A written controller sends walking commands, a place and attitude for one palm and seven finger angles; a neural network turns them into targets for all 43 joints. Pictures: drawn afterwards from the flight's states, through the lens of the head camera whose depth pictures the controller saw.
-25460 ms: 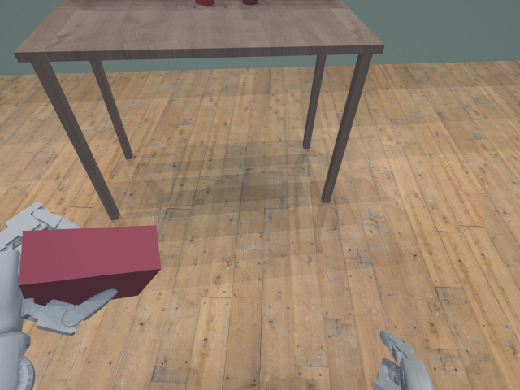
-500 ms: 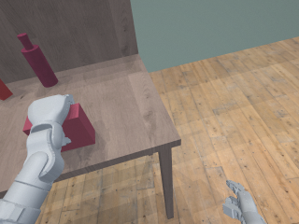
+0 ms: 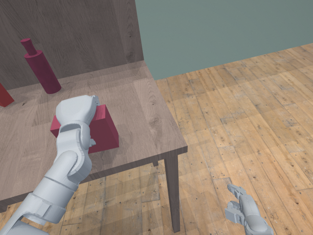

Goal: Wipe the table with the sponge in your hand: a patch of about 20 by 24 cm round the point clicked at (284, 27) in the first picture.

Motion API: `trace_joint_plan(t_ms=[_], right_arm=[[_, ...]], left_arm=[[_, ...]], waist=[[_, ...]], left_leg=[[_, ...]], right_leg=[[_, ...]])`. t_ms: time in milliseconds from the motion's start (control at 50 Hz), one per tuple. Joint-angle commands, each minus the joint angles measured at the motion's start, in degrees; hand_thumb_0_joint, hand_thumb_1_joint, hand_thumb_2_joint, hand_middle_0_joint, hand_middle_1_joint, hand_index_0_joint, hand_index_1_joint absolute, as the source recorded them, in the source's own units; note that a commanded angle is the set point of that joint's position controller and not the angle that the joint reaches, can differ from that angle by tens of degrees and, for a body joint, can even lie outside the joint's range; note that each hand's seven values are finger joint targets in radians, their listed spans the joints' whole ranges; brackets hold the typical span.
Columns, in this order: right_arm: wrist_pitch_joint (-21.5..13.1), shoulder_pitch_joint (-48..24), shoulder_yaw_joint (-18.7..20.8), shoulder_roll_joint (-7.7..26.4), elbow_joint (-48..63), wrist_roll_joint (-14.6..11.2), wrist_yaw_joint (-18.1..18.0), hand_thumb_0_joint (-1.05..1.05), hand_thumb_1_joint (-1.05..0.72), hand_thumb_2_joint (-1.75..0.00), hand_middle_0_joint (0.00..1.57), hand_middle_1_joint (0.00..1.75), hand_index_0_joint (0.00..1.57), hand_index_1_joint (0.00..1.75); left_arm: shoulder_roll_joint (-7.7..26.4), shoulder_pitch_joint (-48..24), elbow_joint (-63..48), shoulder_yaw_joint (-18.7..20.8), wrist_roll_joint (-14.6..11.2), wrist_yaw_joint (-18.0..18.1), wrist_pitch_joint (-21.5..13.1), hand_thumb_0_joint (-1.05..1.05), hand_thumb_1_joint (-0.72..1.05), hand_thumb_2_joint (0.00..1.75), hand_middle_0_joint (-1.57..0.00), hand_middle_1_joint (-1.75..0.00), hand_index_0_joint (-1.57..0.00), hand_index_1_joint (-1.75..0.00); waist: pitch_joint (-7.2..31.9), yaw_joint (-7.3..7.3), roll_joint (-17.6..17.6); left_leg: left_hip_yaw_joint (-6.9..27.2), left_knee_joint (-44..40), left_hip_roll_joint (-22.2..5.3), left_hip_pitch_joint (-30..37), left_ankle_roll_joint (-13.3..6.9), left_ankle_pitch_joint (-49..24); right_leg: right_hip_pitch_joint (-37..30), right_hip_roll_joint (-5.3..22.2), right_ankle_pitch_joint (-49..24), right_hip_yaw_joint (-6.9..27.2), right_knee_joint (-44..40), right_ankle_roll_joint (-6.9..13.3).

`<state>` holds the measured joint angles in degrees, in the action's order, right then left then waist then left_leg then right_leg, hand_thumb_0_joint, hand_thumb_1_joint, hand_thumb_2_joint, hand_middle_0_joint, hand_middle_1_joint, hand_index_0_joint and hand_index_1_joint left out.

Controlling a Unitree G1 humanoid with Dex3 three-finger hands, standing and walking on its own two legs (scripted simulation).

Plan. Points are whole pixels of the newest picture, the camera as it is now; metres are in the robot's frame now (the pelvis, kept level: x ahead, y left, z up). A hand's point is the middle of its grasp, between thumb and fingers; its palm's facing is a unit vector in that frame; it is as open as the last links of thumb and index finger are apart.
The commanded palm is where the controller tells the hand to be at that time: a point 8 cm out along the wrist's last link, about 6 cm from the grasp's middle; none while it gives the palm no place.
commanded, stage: wipe forward along the third lane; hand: left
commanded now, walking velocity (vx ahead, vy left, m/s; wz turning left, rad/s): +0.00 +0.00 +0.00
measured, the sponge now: (91, 136) +0.32 +0.24 +0.10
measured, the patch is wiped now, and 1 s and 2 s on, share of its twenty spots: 0.80 0.85 0.90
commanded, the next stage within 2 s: wipe back along the third lane in 1.52 s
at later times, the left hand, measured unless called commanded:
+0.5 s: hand (88, 110) +0.38 +0.26 +0.14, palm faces +0.00 +0.01 -1.00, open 9.6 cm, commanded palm +0.36 +0.26 +0.17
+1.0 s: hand (91, 98) +0.43 +0.27 +0.14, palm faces -0.06 +0.03 -1.00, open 9.7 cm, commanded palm +0.41 +0.28 +0.17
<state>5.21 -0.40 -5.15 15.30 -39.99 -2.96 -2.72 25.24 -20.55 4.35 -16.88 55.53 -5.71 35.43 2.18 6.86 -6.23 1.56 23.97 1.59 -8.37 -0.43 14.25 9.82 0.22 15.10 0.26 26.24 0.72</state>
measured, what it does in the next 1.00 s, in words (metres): stands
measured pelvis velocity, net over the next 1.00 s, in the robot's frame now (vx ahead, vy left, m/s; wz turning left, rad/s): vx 0.00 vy -0.01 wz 0.00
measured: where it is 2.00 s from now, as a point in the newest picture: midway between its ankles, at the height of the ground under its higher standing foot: outside the picture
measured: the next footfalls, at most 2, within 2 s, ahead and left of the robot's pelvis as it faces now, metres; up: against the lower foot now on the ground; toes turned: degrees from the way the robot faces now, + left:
none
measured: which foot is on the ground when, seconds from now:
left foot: down 0.00-1.00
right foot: down 0.00-1.00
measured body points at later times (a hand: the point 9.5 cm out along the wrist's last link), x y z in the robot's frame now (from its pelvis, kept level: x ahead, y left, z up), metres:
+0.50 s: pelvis +0.00 -0.01 +0.00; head +0.00 -0.05 +0.45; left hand +0.37 +0.25 +0.20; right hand +0.17 -0.26 -0.12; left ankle -0.01 +0.12 -0.74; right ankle -0.01 -0.11 -0.74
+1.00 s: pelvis +0.00 -0.01 +0.00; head +0.02 -0.03 +0.45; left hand +0.43 +0.27 +0.20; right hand +0.12 -0.27 -0.14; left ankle -0.01 +0.12 -0.74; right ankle -0.01 -0.11 -0.74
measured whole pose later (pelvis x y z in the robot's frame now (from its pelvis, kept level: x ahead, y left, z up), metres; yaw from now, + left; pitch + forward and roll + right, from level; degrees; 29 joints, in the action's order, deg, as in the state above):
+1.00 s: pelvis +0.00 -0.01 +0.00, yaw +0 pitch +5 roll +0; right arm 5.0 12.0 -1.8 16.3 -43.8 -3.5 -5.7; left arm 30.0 -47.5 50.0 -7.7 57.8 -1.7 14.8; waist 4.6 0.4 -3.7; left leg 1.8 26.7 0.3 -17.3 0.3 14.8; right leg 18.0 -1.1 14.5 0.0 27.0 1.3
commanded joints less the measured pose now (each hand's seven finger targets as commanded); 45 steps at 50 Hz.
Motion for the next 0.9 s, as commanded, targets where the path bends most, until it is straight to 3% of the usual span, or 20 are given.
trace_joint_plan(t_ms=[0, 20, 60, 100, 120, 160, 220, 260, 320, 360, 400, 420, 480, 520, 560, 620, 700, 820, 840, 880], right_arm=[[-2.6, -10.8, 2.1, 5.8, 8.3, 0.4, -1.4, 0.00, -0.90, -0.90, 0.20, 0.30, 0.20, 0.30], [-2.5, -10.1, 2.0, 6.3, 8.3, 0.5, -1.6, 0.00, -0.90, -0.90, 0.20, 0.30, 0.20, 0.30], [-2.9, -9.4, 2.1, 5.8, 7.9, 0.3, -1.7, 0.00, -0.90, -0.90, 0.20, 0.30, 0.20, 0.30], [-2.8, -8.5, 2.5, 6.3, 7.5, 0.4, -2.2, 0.00, -0.90, -0.90, 0.20, 0.30, 0.20, 0.30], [-2.6, -7.4, 2.5, 6.9, 7.2, 0.5, -2.2, 0.00, -0.90, -0.90, 0.20, 0.30, 0.20, 0.30], [-2.8, -6.7, 2.7, 6.6, 7.3, 0.3, -2.3, 0.00, -0.90, -0.90, 0.20, 0.30, 0.20, 0.30], [-2.6, -5.8, 3.3, 7.3, 7.8, 0.6, -2.3, 0.00, -0.90, -0.90, 0.20, 0.30, 0.20, 0.30], [-2.9, -4.8, 3.3, 6.9, 7.6, 0.1, -2.5, 0.00, -0.90, -0.90, 0.20, 0.30, 0.20, 0.30], [-2.7, -3.5, 3.9, 8.0, 7.2, 0.4, -2.7, 0.00, -0.90, -0.90, 0.20, 0.30, 0.20, 0.30], [-3.0, -2.7, 4.0, 7.6, 7.0, 0.0, -2.7, 0.00, -0.90, -0.90, 0.20, 0.30, 0.20, 0.30], [-3.0, -2.0, 4.3, 7.9, 6.4, -0.1, -2.9, 0.00, -0.90, -0.90, 0.20, 0.30, 0.20, 0.30], [-2.7, -1.4, 4.4, 8.4, 6.1, 0.0, -3.0, 0.00, -0.90, -0.90, 0.20, 0.30, 0.20, 0.30], [-3.0, -0.1, 4.6, 8.2, 5.5, -0.2, -3.4, 0.00, -0.90, -0.90, 0.20, 0.30, 0.20, 0.30], [-2.7, 1.0, 4.7, 8.7, 4.9, 0.1, -3.4, 0.00, -0.90, -0.90, 0.20, 0.30, 0.20, 0.30], [-2.8, 1.9, 4.7, 8.3, 4.9, -0.2, -3.5, 0.00, -0.90, -0.90, 0.20, 0.30, 0.20, 0.30], [-2.4, 3.1, 4.9, 8.8, 4.6, -0.1, -3.7, 0.00, -0.90, -0.90, 0.20, 0.30, 0.20, 0.30], [-2.5, 4.9, 5.2, 8.4, 4.3, -0.3, -3.8, 0.00, -0.90, -0.90, 0.20, 0.30, 0.20, 0.30], [-2.2, 7.4, 5.5, 8.8, 3.4, -0.1, -4.1, 0.00, -0.90, -0.90, 0.20, 0.30, 0.20, 0.30], [-2.3, 8.0, 5.5, 8.4, 3.2, -0.2, -4.0, 0.00, -0.90, -0.90, 0.20, 0.30, 0.20, 0.30], [-2.2, 8.5, 5.6, 8.7, 2.9, -0.1, -3.9, 0.00, -0.90, -0.90, 0.20, 0.30, 0.20, 0.30]], left_arm=[[8.9, -22.4, -1.6, 7.1, 0.5, 1.1, -1.2, 0.00, 0.10, 1.30, -1.20, -1.60, -1.20, -1.60], [11.4, -23.3, -0.6, 8.9, 1.3, 1.3, -1.4, 0.00, 0.10, 1.30, -1.20, -1.60, -1.20, -1.60], [7.8, -24.0, 2.6, 6.3, 0.4, 1.0, -2.5, 0.00, 0.10, 1.30, -1.20, -1.60, -1.20, -1.60], [9.2, -25.0, 5.9, 7.1, 0.6, 0.7, -3.5, 0.00, 0.10, 1.30, -1.20, -1.60, -1.20, -1.60], [12.4, -24.9, 8.2, 9.9, 1.1, 0.9, -3.9, 0.00, 0.10, 1.30, -1.20, -1.60, -1.20, -1.60], [9.6, -25.5, 9.8, 7.7, 0.7, 0.5, -5.6, 0.00, 0.10, 1.30, -1.20, -1.60, -1.20, -1.60], [13.3, -22.2, 10.6, 11.3, 0.9, 0.8, -7.3, 0.00, 0.10, 1.30, -1.20, -1.60, -1.20, -1.60], [8.0, -25.4, 11.7, 6.6, 0.3, 0.8, -8.2, 0.00, 0.10, 1.30, -1.20, -1.60, -1.20, -1.60], [14.3, -24.9, 14.8, 11.8, 1.1, 1.5, -9.0, 0.00, 0.10, 1.30, -1.20, -1.60, -1.20, -1.60], [10.0, -26.5, 15.4, 8.2, 0.6, 1.6, -9.8, 0.00, 0.10, 1.30, -1.20, -1.60, -1.20, -1.60], [10.9, -27.1, 17.9, 8.6, 0.8, 1.7, -10.3, 0.00, 0.10, 1.30, -1.20, -1.60, -1.20, -1.60], [13.8, -27.3, 19.6, 11.0, 1.3, 2.0, -10.3, 0.00, 0.10, 1.30, -1.20, -1.60, -1.20, -1.60], [11.2, -29.7, 23.1, 8.3, 1.5, 2.1, -11.2, 0.00, 0.10, 1.30, -1.20, -1.60, -1.20, -1.60], [15.2, -29.8, 26.1, 11.4, 1.9, 2.4, -11.8, 0.00, 0.10, 1.30, -1.20, -1.60, -1.20, -1.60], [12.5, -31.6, 27.8, 8.9, 2.0, 2.2, -12.8, 0.00, 0.10, 1.30, -1.20, -1.60, -1.20, -1.60], [14.8, -33.3, 31.1, 10.3, 2.7, 2.3, -13.9, 0.00, 0.10, 1.30, -1.20, -1.60, -1.20, -1.60], [12.8, -36.8, 34.5, 8.5, 3.2, 2.8, -16.1, 0.00, 0.10, 1.30, -1.20, -1.60, -1.20, -1.60], [16.7, -41.9, 39.5, 11.2, 3.9, 4.2, -18.6, 0.00, 0.10, 1.30, -1.20, -1.60, -1.20, -1.60], [14.5, -43.6, 40.5, 8.8, 4.2, 4.5, -19.0, 0.00, 0.10, 1.30, -1.20, -1.60, -1.20, -1.60], [16.2, -43.0, 41.9, 10.5, 4.3, 5.0, -19.4, 0.00, 0.10, 1.30, -1.20, -1.60, -1.20, -1.60]], waist=[[9.6, -1.62, 8.4], [10.6, -1.50, 7.8], [9.8, -2.31, 9.9], [10.3, -2.35, 9.5], [10.5, -2.21, 9.5], [10.1, -2.94, 10.4], [11.8, -1.70, 8.4], [9.4, -3.52, 9.8], [10.5, -2.48, 9.5], [9.5, -3.65, 10.2], [9.6, -3.82, 11.1], [9.2, -3.65, 10.5], [8.9, -4.60, 11.3], [9.6, -4.05, 10.4], [9.3, -5.08, 11.0], [9.7, -5.09, 9.7], [10.3, -6.11, 10.6], [11.8, -6.33, 11.0], [11.2, -7.54, 10.2], [11.6, -7.07, 10.0]], left_leg=[[-2.9, -3.1, 1.4, -1.1, -0.8, -11.6], [-2.7, -3.3, 1.3, -1.0, -0.7, -10.9], [-3.0, -2.7, 1.5, -1.4, -1.0, -11.2], [-3.3, -2.4, 1.7, -1.8, -0.9, -11.1], [-3.2, -2.6, 1.4, -2.2, -0.8, -10.1], [-3.4, -2.2, 1.5, -2.8, -0.8, -10.8], [-3.4, -1.9, 1.6, -3.0, -0.7, -11.6], [-3.4, -1.8, 1.5, -3.3, -1.0, -10.9], [-3.3, -1.8, 1.5, -4.2, -0.9, -10.5], [-3.5, -1.5, 1.6, -4.3, -1.1, -10.5], [-3.7, -1.3, 1.7, -4.6, -1.2, -9.9], [-3.5, -1.7, 1.5, -5.3, -1.0, -8.7], [-3.7, -1.2, 1.7, -5.6, -1.2, -8.5], [-3.6, -1.3, 1.7, -6.4, -1.0, -7.8], [-3.8, -1.0, 1.6, -6.9, -1.0, -7.8], [-3.8, -1.0, 1.6, -7.4, -0.8, -7.2], [-3.8, -0.3, 1.5, -7.5, -1.1, -7.8], [-3.6, -0.4, 1.4, -8.8, -1.0, -7.1], [-3.8, -0.1, 1.4, -8.6, -1.2, -7.3], [-3.7, -0.1, 1.3, -8.6, -1.1, -7.6]], right_leg=[[-5.1, -1.9, -10.4, -0.8, -3.3, 2.4], [-5.1, -2.1, -9.4, -0.2, -3.4, 2.6], [-4.9, -1.8, -10.4, -1.0, -3.4, 2.2], [-5.0, -1.6, -11.3, -0.8, -3.4, 2.0], [-5.0, -1.8, -10.4, 0.0, -3.5, 2.2], [-5.0, -1.6, -11.7, -0.8, -3.2, 2.0], [-6.2, -1.6, -13.0, 0.1, -2.7, 2.1], [-4.2, -1.6, -12.4, -1.0, -3.0, 1.8], [-4.8, -1.6, -12.5, 0.0, -3.1, 2.0], [-3.9, -1.7, -12.7, -0.8, -3.0, 1.7], [-3.4, -1.7, -12.5, -0.7, -3.2, 1.5], [-3.1, -1.7, -10.8, -0.1, -3.5, 1.7], [-2.0, -1.7, -11.1, -0.7, -3.4, 1.4], [-2.6, -1.7, -10.5, -0.1, -3.5, 1.5], [-2.1, -1.7, -11.1, -0.6, -3.3, 1.3], [-1.5, -1.7, -10.6, -0.1, -3.5, 1.5], [-0.2, -1.8, -11.7, -0.7, -3.0, 1.4], [-0.5, -1.7, -11.2, -0.3, -3.3, 1.4], [0.6, -1.6, -11.5, -0.6, -2.9, 1.3], [0.5, -1.8, -11.8, -0.7, -2.9, 1.3]])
